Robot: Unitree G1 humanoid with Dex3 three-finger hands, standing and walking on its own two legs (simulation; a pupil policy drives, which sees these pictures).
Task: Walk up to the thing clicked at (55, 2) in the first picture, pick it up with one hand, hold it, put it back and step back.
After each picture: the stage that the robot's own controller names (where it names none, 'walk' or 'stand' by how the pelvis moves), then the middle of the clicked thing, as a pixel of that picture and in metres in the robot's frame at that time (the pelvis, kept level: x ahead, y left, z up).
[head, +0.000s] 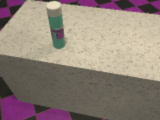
stand; (56, 27) +0.70 +0.13 -0.02
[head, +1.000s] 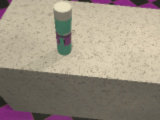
walk; (63, 31) +0.58 +0.08 +0.00
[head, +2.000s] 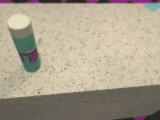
rise first; (26, 47) +0.46 +0.21 +0.01
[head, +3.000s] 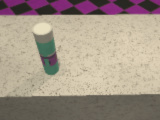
stand; (47, 51) +0.49 +0.16 +0.00
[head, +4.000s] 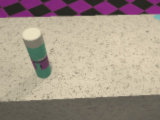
stand; (38, 55) +0.48 +0.19 -0.02
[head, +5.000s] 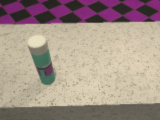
stand; (43, 62) +0.47 +0.17 -0.03
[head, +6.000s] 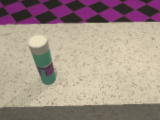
stand; (44, 62) +0.47 +0.17 -0.03
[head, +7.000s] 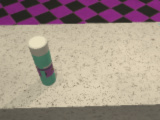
rise first; (43, 63) +0.46 +0.17 -0.03
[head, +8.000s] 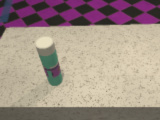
rise first; (50, 63) +0.46 +0.17 -0.02
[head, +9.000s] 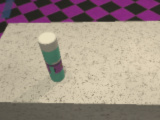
go down; (53, 59) +0.47 +0.16 -0.01
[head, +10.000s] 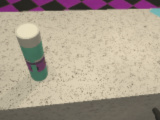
go down; (34, 56) +0.45 +0.16 +0.02
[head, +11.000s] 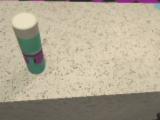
approach; (31, 48) +0.46 +0.16 +0.03
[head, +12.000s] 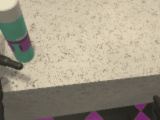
close in; (16, 33) +0.48 +0.17 +0.06
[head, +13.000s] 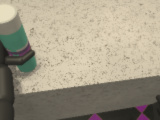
lift; (17, 44) +0.45 +0.17 +0.05
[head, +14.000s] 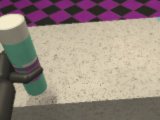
lift; (25, 61) +0.34 +0.17 +0.17
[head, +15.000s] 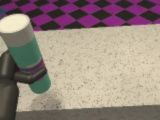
hold; (30, 60) +0.33 +0.16 +0.18
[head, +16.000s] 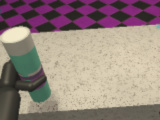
hold; (30, 69) +0.33 +0.16 +0.14
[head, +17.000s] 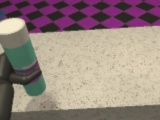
crouch; (25, 63) +0.33 +0.17 +0.16
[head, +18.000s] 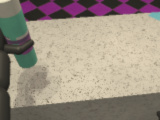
lower; (17, 34) +0.44 +0.18 +0.16
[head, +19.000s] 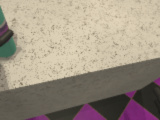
lower; out of the picture +0.52 +0.18 +0.07
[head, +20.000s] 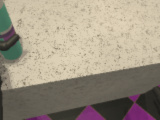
lower; (0, 28) +0.50 +0.18 +0.07
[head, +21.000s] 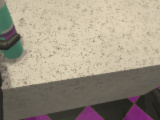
lower; (1, 27) +0.50 +0.18 +0.07
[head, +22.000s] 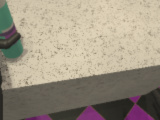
lower; (1, 26) +0.50 +0.18 +0.07
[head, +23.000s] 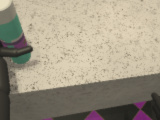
open; (11, 35) +0.48 +0.17 +0.06
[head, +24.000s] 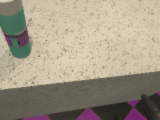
sink last; (14, 27) +0.49 +0.17 +0.06
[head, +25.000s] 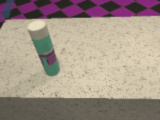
sink last; (45, 50) +0.50 +0.19 +0.03
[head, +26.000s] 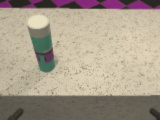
stand; (43, 47) +0.48 +0.17 +0.04
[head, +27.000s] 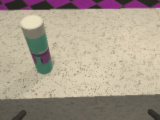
stand; (39, 48) +0.47 +0.17 +0.05
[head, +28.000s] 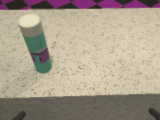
stand; (37, 47) +0.48 +0.18 +0.05
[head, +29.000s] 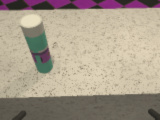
stand; (39, 47) +0.48 +0.18 +0.05
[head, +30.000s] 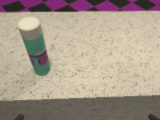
stand; (36, 50) +0.47 +0.18 +0.04
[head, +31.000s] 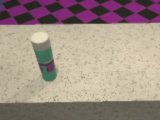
stand; (45, 59) +0.49 +0.17 -0.02
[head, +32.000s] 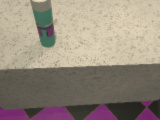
walk; (44, 22) +0.59 +0.13 +0.00
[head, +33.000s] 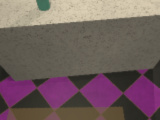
walk; out of the picture +0.85 +0.22 +0.01
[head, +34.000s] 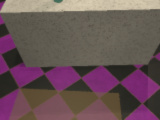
stand; out of the picture +1.12 +0.18 +0.00
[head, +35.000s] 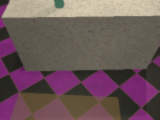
stand; out of the picture +1.11 +0.17 -0.02
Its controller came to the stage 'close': yes
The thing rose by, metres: 0.20
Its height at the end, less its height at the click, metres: +0.00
